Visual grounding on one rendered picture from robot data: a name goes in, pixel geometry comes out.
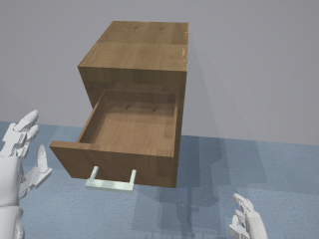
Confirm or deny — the robot right hand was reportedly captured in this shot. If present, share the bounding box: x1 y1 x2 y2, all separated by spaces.
229 193 268 239

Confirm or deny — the handle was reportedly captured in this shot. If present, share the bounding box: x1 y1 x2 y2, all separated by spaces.
85 166 137 194

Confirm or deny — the drawer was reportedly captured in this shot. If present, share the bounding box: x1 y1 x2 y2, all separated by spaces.
49 89 178 188

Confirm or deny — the cabinet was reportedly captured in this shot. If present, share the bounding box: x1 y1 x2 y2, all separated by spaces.
77 21 188 188

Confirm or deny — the robot left hand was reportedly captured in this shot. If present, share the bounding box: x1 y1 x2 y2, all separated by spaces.
0 110 52 207

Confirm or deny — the robot left forearm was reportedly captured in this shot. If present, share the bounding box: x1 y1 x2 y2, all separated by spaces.
0 205 25 239

